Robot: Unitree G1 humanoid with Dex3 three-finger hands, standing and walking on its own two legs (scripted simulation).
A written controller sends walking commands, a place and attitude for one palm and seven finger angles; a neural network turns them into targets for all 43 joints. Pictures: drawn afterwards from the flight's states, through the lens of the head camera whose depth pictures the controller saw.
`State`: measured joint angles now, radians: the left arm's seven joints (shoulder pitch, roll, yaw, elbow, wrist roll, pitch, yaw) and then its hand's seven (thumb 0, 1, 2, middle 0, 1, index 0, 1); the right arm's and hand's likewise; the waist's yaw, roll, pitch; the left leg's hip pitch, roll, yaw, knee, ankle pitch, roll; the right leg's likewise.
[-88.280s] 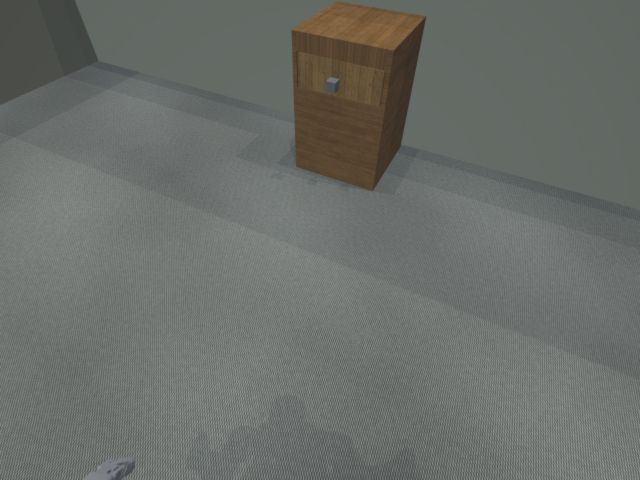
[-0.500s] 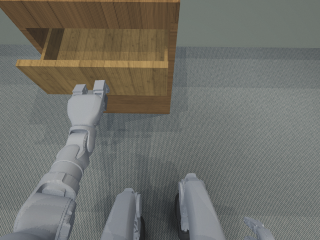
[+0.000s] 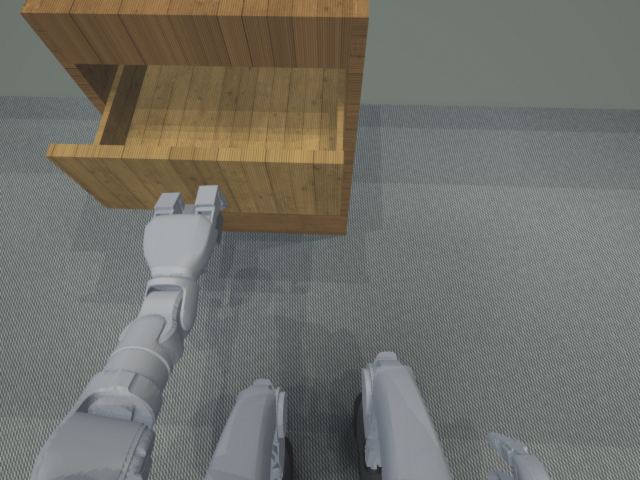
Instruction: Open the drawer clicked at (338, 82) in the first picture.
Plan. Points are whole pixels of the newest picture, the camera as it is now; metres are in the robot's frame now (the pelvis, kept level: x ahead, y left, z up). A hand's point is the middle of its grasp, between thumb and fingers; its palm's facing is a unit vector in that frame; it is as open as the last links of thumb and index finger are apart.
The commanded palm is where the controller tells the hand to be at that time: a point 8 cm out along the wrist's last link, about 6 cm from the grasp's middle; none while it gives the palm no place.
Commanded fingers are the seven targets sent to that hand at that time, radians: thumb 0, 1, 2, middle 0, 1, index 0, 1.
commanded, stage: pull the drawer open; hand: left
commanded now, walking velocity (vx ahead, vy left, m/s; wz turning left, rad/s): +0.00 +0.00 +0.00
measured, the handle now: (205, 212) +0.47 +0.16 -0.07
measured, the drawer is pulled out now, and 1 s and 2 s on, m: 0.16 0.19 0.23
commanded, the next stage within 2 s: none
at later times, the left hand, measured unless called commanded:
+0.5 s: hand (195, 267) +0.40 +0.17 -0.08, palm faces -0.04 -0.04 -1.00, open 8.3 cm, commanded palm +0.35 +0.19 -0.04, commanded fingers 0.00 0.90 0.90 -0.40 -1.35 -0.40 -1.35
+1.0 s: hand (193, 279) +0.38 +0.17 -0.08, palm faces -0.04 -0.05 -1.00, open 8.3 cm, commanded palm +0.33 +0.19 -0.04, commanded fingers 0.00 0.90 0.90 -0.40 -1.35 -0.40 -1.35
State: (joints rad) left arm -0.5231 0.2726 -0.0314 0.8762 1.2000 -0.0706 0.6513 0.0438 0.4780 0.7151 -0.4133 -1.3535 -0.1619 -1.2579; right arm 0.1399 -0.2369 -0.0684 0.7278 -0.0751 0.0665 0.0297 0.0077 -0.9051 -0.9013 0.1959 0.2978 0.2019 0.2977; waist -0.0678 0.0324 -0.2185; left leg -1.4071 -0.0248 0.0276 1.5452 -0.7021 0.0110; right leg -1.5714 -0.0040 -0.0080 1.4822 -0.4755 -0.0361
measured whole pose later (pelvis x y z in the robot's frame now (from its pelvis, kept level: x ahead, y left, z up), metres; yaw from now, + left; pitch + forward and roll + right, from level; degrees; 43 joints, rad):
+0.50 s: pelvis +0.00 +0.00 +0.00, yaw +0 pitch +32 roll +2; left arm -0.44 0.26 -0.05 0.80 1.20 -0.06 0.66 0.04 0.48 0.71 -0.41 -1.35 -0.16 -1.26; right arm 0.12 -0.23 -0.07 0.72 -0.07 0.07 0.02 0.01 -0.91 -0.90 0.20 0.30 0.20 0.30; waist -0.05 0.03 -0.22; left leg -1.39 -0.03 0.03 1.54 -0.70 0.01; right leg -1.56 0.00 -0.01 1.48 -0.48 -0.04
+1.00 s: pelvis +0.01 +0.00 +0.00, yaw +0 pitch +32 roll +2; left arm -0.32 0.24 -0.05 0.69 1.20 -0.06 0.66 0.05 0.49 0.70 -0.41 -1.35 -0.16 -1.26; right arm 0.10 -0.23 -0.07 0.70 -0.07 0.07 0.02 0.01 -0.91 -0.90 0.20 0.30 0.20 0.30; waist -0.04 0.02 -0.22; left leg -1.37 -0.02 0.03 1.53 -0.72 0.01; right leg -1.54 0.01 0.00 1.48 -0.49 -0.04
